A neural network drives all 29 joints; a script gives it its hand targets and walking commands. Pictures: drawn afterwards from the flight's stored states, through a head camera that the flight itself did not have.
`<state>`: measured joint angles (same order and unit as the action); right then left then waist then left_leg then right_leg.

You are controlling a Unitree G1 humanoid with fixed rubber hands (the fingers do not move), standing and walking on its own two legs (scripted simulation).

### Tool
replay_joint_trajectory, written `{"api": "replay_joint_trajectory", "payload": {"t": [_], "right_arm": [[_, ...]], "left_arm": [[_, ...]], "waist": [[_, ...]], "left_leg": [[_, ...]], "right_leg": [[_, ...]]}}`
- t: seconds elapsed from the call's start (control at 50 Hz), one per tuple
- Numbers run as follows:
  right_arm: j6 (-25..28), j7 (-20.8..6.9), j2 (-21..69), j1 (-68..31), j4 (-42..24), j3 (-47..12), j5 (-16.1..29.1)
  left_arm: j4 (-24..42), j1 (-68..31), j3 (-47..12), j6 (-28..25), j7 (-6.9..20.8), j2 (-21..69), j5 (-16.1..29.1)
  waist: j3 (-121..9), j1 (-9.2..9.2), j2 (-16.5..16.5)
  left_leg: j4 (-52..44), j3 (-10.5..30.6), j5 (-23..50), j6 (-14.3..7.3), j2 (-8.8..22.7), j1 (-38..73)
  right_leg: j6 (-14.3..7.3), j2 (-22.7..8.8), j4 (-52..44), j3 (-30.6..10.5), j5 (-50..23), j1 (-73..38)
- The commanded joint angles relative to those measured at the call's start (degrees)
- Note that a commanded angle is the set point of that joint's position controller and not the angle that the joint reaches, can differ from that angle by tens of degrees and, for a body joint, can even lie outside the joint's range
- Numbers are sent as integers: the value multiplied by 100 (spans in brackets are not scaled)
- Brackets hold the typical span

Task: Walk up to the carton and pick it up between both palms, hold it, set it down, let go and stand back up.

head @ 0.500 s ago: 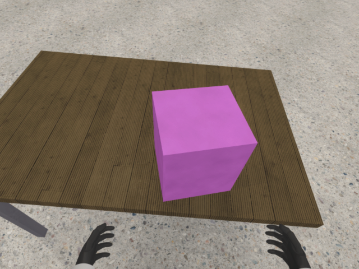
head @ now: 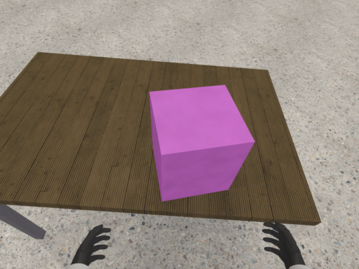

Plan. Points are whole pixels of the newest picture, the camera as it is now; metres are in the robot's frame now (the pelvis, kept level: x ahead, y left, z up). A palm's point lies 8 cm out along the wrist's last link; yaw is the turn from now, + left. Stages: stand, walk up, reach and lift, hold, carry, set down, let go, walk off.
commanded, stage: stand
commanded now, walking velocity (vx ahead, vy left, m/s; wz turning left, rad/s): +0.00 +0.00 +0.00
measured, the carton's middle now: (192, 145) +0.43 -0.02 -0.03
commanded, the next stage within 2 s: none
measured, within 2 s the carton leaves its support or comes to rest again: neither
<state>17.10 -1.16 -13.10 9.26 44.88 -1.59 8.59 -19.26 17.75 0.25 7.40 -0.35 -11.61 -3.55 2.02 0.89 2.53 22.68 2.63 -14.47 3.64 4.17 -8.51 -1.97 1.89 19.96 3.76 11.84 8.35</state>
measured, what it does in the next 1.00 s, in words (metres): stands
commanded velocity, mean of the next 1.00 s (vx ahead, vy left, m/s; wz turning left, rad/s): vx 0.00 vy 0.00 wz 0.00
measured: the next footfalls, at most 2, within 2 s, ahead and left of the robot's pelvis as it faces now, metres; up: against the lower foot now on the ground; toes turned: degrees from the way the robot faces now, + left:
none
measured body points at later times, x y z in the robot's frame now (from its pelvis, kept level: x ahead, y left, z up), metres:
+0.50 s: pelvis -0.02 +0.01 -0.01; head -0.03 +0.04 +0.44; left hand +0.09 +0.29 -0.13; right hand +0.09 -0.27 -0.11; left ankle -0.03 +0.16 -0.74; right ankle -0.01 -0.10 -0.74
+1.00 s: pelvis -0.01 +0.01 -0.01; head -0.01 +0.03 +0.44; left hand +0.07 +0.29 -0.13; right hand +0.10 -0.26 -0.11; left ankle -0.03 +0.16 -0.74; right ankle -0.01 -0.10 -0.74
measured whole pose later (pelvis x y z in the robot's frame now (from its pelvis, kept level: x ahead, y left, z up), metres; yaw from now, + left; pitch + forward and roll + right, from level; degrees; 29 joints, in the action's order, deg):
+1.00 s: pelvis -0.01 +0.01 -0.01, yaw +0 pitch -4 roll -2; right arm 0.1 0.2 -16.0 13.1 44.8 0.2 4.4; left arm -44.0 17.4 0.2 -1.8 0.2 -20.4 -3.5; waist 3.3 0.9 1.5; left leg 31.3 2.7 -18.6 2.7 4.1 -9.0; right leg -1.6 1.8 27.3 3.7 15.3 8.3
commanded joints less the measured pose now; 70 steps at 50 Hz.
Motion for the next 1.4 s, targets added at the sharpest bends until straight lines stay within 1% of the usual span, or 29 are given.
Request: {"api": "replay_joint_trajectory", "payload": {"t": [0.0,0.02,0.06,0.12,0.2,0.24,0.26,0.3,0.32,0.36,0.38,0.4,0.44,0.52,0.54,0.64,0.68,0.7,0.82,0.96,0.98,1.08,1.14,1.16,1.22,1.26,1.3,1.34,1.38], "right_arm": [[-619,218,-1529,357,-90,584,-1255],[-938,261,-1619,251,-313,614,-1173],[-1204,266,-1548,187,-535,564,-1172],[-1375,273,-1627,81,-513,563,-1095],[-1486,229,-1713,188,-575,579,-1060],[-1540,197,-1815,185,-593,593,-1050],[-1550,208,-1749,199,-503,604,-1051],[-1571,182,-1737,95,-503,592,-1036],[-1592,198,-1649,233,-485,587,-1051],[-1597,166,-1852,186,-464,622,-1082],[-1599,149,-1881,56,-496,620,-1069],[-1599,151,-1727,170,-496,588,-1040],[-1599,154,-1778,142,-365,570,-1055],[-1599,157,-1884,167,-375,574,-1065],[-1595,151,-1855,254,-319,550,-1071],[-1603,179,-1872,-2,-328,530,-1021],[-1605,182,-1833,55,-302,525,-1041],[-1612,189,-1827,175,-259,495,-1052],[-1606,196,-1822,88,-241,510,-1019],[-1606,193,-1855,-21,-123,498,-1030],[-1593,189,-1948,27,-152,506,-1007],[-1605,189,-1796,-10,-117,479,-1017],[-1577,203,-1909,-65,-121,473,-1003],[-1572,185,-1903,-15,-163,522,-1014],[-1576,184,-1821,-25,-114,500,-1015],[-1594,190,-1856,6,-80,481,-1000],[-1581,205,-1874,-105,-89,505,-1006],[-1581,190,-1855,-84,-92,486,-1027],[-1587,180,-1851,-78,-64,473,-1010]], "left_arm": [[-708,-269,657,-582,-106,-1579,33],[-778,-191,666,-752,-119,-1665,71],[-883,-266,608,-912,-68,-1478,101],[-1121,-506,531,-1003,-10,-1530,133],[-1489,-569,454,-1082,4,-1707,187],[-1678,-619,474,-1057,-17,-1859,183],[-1699,-603,428,-1046,-2,-1838,192],[-1805,-568,453,-1079,18,-1879,219],[-1886,-682,467,-1085,5,-2025,170],[-1969,-662,442,-1076,12,-1951,198],[-2012,-662,442,-1053,5,-1950,193],[-2031,-656,391,-1088,30,-1916,205],[-2179,-598,431,-1101,36,-1975,203],[-2305,-525,414,-1084,49,-2024,225],[-2362,-584,395,-1087,56,-1982,237],[-2435,-609,359,-1090,46,-1973,289],[-2470,-631,358,-1103,30,-1952,263],[-2555,-654,361,-1120,43,-2007,272],[-2556,-605,402,-1093,16,-2034,304],[-2625,-620,411,-1070,13,-2040,285],[-2597,-573,388,-1073,21,-1995,316],[-2561,-685,404,-1075,12,-2035,276],[-2593,-599,409,-1085,29,-2033,320],[-2553,-586,407,-1078,30,-2034,334],[-2609,-709,393,-1061,34,-2006,311],[-2622,-579,414,-1084,27,-2055,289],[-2633,-616,401,-1073,25,-2014,310],[-2616,-651,397,-1081,22,-2039,291],[-2622,-681,397,-1077,25,-2001,299]], "waist": [[-1030,293,-174],[-1105,176,-174],[-856,137,-357],[-325,126,-496],[120,85,-271],[401,-26,-560],[90,12,-289],[86,41,-647],[153,-62,-217],[53,7,-475],[249,-30,-828],[147,-38,-525],[130,33,-713],[297,7,-576],[281,11,-777],[114,-48,-696],[141,-32,-933],[92,-89,-664],[29,-74,-623],[-46,-51,-708],[-51,-34,-934],[10,-106,-558],[-23,-45,-941],[-225,-93,-764],[-83,-124,-823],[68,-34,-579],[-50,-67,-476],[-25,-87,-754],[143,-52,-629]], "left_leg": [[456,53,2546,-364,87,-136],[570,-3,2402,-430,165,-154],[615,-8,1747,-489,163,-415],[519,34,714,-519,57,-726],[449,191,705,-628,83,-676],[490,189,606,-657,11,-790],[486,190,564,-613,59,-598],[545,198,434,-684,-50,-644],[485,259,366,-677,7,-580],[422,211,201,-670,-7,-508],[390,259,185,-704,-34,-666],[417,285,166,-678,38,-560],[319,280,259,-707,63,-616],[235,396,289,-702,133,-689],[245,441,282,-750,130,-723],[303,439,609,-702,161,-533],[289,427,613,-696,156,-571],[223,406,644,-655,183,-475],[328,308,1088,-600,155,-317],[199,276,916,-629,142,-295],[188,284,941,-644,151,-273],[183,327,1004,-612,210,-211],[145,312,1178,-630,195,-260],[192,312,1200,-637,215,-210],[133,305,1089,-621,226,-220],[117,323,1000,-630,197,-254],[119,312,1000,-617,190,-135],[116,247,785,-610,154,-308],[114,240,707,-614,140,-282]], "right_leg": [[250,-646,672,-361,-2044,-791],[244,-632,684,-360,-1800,-746],[277,-643,539,-392,-1245,-416],[101,-721,375,-665,-377,-22],[-28,-796,262,-773,-240,391],[-46,-802,247,-810,-331,449],[-51,-778,253,-726,-83,361],[-96,-818,162,-858,-20,349],[-86,-806,105,-889,308,438],[-87,-767,25,-833,597,449],[-89,-754,76,-847,306,496],[-86,-756,65,-836,406,456],[-83,-754,159,-837,119,244],[-69,-705,214,-751,63,245],[-105,-778,258,-845,144,196],[-79,-735,225,-789,-138,111],[-101,-809,208,-861,-282,49],[-49,-774,218,-775,-282,32],[-69,-826,186,-780,-959,-4],[-83,-792,224,-738,-837,-23],[-90,-824,214,-797,-810,-29],[-126,-834,174,-742,-1037,-71],[-108,-821,233,-727,-1154,-69],[-88,-811,287,-656,-1190,-206],[-93,-892,252,-739,-993,-69],[-110,-828,151,-713,-655,57],[-91,-817,125,-683,-890,19],[-108,-835,168,-738,-841,-34],[-107,-826,15,-791,-321,141]]}}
